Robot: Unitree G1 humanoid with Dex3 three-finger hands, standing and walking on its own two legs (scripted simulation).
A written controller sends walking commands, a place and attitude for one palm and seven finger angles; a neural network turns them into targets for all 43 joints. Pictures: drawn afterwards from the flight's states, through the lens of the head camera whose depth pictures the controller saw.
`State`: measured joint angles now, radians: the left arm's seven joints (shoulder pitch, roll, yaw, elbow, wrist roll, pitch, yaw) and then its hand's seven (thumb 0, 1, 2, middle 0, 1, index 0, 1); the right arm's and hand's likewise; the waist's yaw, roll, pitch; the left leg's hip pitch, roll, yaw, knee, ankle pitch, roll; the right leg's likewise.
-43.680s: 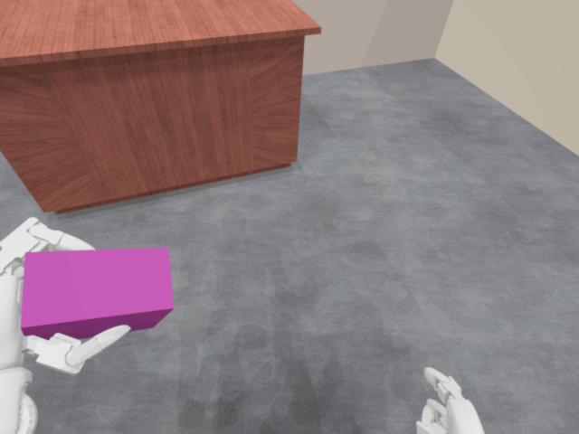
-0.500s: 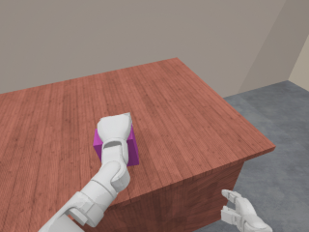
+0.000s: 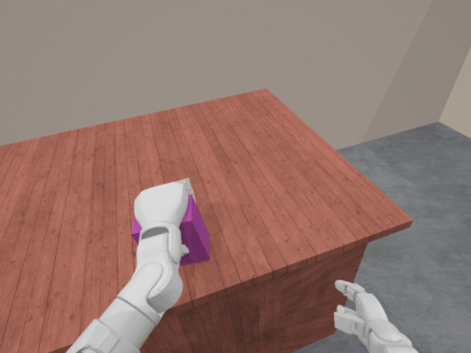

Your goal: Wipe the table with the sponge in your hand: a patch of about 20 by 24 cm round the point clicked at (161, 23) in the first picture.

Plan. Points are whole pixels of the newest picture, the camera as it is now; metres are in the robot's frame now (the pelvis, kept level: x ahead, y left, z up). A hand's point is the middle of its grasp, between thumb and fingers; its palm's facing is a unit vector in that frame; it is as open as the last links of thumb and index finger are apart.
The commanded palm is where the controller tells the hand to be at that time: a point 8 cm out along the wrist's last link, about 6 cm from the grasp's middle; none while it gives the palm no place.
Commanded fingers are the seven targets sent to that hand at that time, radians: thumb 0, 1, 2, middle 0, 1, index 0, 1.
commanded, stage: slide back across to the middle lane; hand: left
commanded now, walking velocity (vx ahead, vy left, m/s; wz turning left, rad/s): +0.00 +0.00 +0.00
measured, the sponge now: (177, 239) +0.31 +0.16 +0.04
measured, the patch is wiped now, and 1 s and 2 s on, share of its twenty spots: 0.85 0.90 0.90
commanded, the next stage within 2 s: wipe forward along the middle lane in 0.34 s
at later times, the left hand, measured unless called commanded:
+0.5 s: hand (142, 235) +0.28 +0.20 +0.10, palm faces +0.10 -0.18 -0.98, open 10.4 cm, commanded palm +0.25 +0.21 +0.14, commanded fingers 0.00 0.10 1.30 -1.20 -1.60 -1.20 -1.60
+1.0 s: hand (136, 219) +0.32 +0.23 +0.09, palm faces +0.00 -0.06 -1.00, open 10.4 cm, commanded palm +0.29 +0.24 +0.12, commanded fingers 0.00 0.10 1.30 -1.20 -1.60 -1.20 -1.60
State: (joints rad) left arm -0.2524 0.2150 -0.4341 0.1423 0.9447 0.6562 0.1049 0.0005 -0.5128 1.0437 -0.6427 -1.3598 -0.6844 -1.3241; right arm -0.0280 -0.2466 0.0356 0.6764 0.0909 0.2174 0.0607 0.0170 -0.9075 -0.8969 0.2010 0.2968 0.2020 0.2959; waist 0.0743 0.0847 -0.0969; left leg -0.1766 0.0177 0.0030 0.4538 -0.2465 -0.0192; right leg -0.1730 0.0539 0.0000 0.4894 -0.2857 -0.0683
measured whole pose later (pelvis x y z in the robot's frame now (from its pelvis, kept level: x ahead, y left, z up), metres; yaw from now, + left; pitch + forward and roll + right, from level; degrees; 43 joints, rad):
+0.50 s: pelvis -0.01 +0.00 +0.00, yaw -1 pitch -3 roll +1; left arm -0.07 0.33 -0.28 -0.04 0.92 0.59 0.06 0.00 -0.52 1.04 -0.66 -1.34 -0.70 -1.30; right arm -0.02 -0.27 0.04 0.66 0.08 0.17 0.00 0.02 -0.91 -0.90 0.20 0.30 0.20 0.30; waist 0.08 0.09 -0.06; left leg -0.15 0.03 0.01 0.43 -0.23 -0.02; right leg -0.15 0.07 0.01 0.46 -0.26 -0.07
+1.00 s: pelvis -0.02 +0.00 +0.00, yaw +1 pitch -1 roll +1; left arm -0.37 0.33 -0.26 0.38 0.97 0.51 0.05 -0.01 -0.54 1.05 -0.69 -1.31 -0.73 -1.28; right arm 0.04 -0.27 0.05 0.72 0.09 0.12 -0.06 0.02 -0.91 -0.90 0.20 0.30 0.20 0.30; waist 0.06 0.08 -0.07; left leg -0.22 0.02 -0.01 0.44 -0.21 -0.02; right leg -0.21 0.05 -0.01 0.47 -0.25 -0.07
